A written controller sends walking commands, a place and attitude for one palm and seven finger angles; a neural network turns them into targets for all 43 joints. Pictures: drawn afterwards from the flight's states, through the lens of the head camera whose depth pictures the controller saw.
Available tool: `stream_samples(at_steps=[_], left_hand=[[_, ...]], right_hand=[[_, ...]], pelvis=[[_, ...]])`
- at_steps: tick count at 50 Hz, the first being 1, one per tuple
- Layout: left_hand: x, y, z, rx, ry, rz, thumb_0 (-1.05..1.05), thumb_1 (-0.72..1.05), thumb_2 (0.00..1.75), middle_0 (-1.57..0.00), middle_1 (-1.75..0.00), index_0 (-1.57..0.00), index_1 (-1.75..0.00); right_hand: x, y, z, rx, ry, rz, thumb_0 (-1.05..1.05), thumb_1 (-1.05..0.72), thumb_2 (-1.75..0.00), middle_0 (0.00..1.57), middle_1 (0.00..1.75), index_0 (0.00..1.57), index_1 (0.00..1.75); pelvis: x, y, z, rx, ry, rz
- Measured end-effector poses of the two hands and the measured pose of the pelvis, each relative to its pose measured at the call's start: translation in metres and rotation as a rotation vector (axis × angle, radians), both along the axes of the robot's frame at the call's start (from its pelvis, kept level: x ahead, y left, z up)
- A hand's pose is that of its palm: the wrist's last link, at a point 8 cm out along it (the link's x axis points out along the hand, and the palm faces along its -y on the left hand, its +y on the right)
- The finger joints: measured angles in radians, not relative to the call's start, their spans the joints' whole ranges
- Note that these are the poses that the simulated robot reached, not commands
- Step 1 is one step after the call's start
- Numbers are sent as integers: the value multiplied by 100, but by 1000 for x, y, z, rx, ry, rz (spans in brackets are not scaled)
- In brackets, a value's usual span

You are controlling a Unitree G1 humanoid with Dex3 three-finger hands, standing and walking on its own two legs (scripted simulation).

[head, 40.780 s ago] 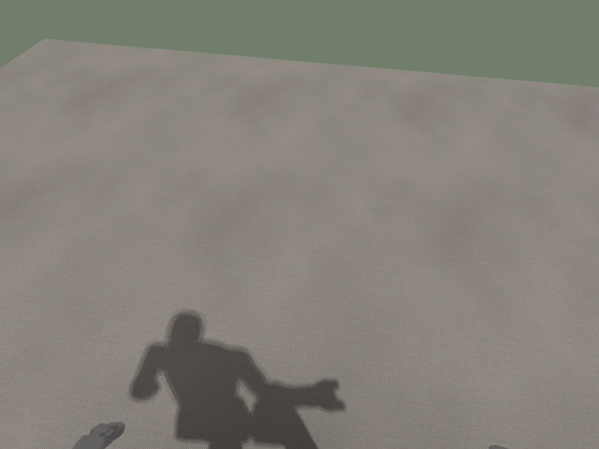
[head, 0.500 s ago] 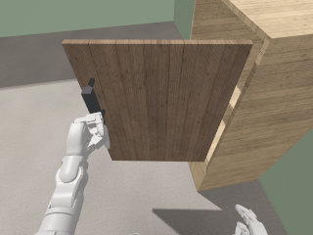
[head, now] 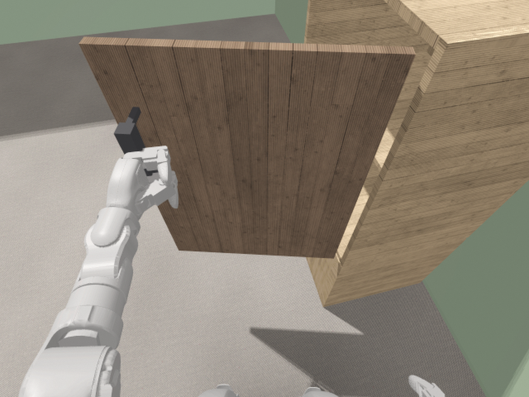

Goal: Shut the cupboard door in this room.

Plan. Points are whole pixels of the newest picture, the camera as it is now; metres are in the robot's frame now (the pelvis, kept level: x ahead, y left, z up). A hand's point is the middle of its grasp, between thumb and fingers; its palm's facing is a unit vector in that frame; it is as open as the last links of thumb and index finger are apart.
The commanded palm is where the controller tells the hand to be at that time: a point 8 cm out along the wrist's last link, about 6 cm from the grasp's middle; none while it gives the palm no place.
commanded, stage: push the door shut along its arc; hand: left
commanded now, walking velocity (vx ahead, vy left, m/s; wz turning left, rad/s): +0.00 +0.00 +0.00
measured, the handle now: (144, 152) +0.48 +0.21 +0.08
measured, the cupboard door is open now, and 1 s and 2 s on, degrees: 73 60 45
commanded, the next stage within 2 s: pull the fist back off the door in 1.36 s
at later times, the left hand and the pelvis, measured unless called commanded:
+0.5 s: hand (182, 156) +0.47 +0.14 +0.09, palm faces -0.21 -0.98 -0.01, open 3.1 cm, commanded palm +0.46 +0.19 +0.08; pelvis -0.01 +0.01 -0.01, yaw +0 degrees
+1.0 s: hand (211, 133) +0.52 +0.10 +0.09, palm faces -0.33 -0.94 -0.01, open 3.1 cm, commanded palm +0.52 +0.15 +0.08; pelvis +0.00 +0.02 -0.02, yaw -2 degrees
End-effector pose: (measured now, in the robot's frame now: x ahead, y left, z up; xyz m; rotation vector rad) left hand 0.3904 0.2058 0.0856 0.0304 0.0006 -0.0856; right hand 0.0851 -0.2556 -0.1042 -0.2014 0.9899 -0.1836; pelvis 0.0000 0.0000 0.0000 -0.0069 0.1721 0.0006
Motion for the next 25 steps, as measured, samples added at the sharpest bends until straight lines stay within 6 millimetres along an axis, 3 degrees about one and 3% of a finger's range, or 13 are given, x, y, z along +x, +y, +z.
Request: stream_samples(at_steps=[25], left_hand=[[67,-8,2,-12,27,-125,2,90,90,-130,-150,-130,-150]], right_hand=[[-43,-2,-9,-40,124,-62,1,-90,-90,21,30,20,30]], pelvis=[[-7,9,-11,-16,82,0]])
